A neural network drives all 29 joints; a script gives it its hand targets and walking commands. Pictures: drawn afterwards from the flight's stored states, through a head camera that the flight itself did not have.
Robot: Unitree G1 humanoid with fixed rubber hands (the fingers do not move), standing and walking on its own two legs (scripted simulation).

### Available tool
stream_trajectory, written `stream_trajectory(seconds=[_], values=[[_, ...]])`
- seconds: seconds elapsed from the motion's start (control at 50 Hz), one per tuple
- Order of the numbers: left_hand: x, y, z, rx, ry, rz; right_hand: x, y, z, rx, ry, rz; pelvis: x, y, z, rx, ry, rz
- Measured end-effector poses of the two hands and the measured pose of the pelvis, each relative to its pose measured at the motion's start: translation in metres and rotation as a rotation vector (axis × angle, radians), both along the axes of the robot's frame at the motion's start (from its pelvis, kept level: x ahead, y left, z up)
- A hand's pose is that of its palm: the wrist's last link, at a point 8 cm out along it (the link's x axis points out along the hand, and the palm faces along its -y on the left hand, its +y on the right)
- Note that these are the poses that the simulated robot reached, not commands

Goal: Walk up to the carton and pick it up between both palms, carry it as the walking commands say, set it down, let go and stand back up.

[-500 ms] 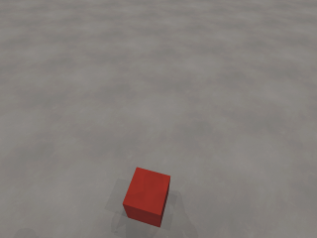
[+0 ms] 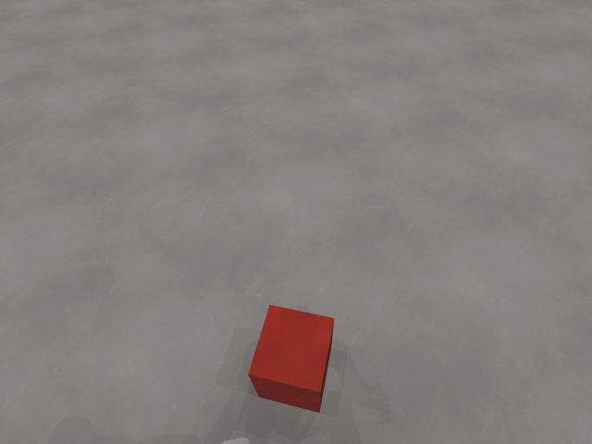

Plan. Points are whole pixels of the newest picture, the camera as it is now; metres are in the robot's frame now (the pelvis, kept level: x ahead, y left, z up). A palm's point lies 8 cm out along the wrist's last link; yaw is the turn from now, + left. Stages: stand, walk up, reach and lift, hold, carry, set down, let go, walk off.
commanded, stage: walk up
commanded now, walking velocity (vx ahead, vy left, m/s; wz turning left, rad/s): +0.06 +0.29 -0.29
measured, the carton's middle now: (294, 359) +0.45 +0.06 -0.66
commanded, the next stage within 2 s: stand in 1.12 s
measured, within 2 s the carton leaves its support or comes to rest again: neither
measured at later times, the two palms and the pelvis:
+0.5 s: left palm out of the picture +0.14 +0.35 -0.14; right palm out of the picture +0.01 -0.13 -0.11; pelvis +0.01 +0.13 +0.00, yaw -6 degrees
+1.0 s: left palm out of the picture +0.08 +0.30 -0.14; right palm out of the picture -0.01 -0.15 -0.15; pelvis +0.01 +0.08 +0.00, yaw -7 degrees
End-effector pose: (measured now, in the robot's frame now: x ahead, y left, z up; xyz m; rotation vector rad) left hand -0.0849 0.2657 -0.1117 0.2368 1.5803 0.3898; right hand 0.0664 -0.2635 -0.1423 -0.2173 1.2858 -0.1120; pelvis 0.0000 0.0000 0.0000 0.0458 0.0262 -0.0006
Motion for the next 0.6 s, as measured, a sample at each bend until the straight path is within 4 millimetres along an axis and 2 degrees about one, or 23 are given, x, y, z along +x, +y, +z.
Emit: stream_trajectory(seconds=[0.06, 0.1, 0.16, 0.22, 0.28, 0.36, 0.46, 0.6], values=[[0.007, 0.035, -0.001, 0.013, -0.009, -0.025, 0.01, 0.024, 0.003, 0.0, -0.026, 0.01, -0.001, 0.023, -0.002, 0.0, 0.005, -0.014], [0.023, 0.059, -0.008, 0.009, -0.037, -0.049, 0.015, 0.044, 0.005, -0.007, -0.05, 0.011, 0.0, 0.042, -0.006, -0.005, 0.01, -0.023], [0.061, 0.094, -0.026, -0.009, -0.113, -0.114, 0.011, 0.073, 0.002, -0.041, -0.079, -0.003, 0.002, 0.073, -0.016, -0.029, 0.012, -0.033], [0.114, 0.11, -0.029, -0.04, -0.22, -0.184, -0.006, 0.101, 0.011, -0.046, -0.064, -0.034, 0.003, 0.091, -0.011, -0.043, 0.006, -0.047], [0.16, 0.113, -0.027, -0.092, -0.318, -0.236, -0.016, 0.119, 0.022, -0.057, -0.071, -0.074, 0.007, 0.104, -0.004, -0.064, 0.003, -0.06], [0.196, 0.107, -0.027, -0.153, -0.379, -0.274, -0.021, 0.13, 0.033, -0.085, -0.104, -0.117, 0.013, 0.117, 0.001, -0.081, -0.001, -0.077], [0.218, 0.094, -0.027, -0.212, -0.403, -0.313, -0.04, 0.134, 0.034, -0.105, -0.087, -0.167, 0.014, 0.126, 0.002, -0.085, -0.002, -0.102], [0.239, 0.075, -0.021, -0.22, -0.425, -0.385, -0.095, 0.13, 0.021, -0.09, 0.024, -0.244, 0.006, 0.121, 0.0, -0.075, -0.002, -0.131]])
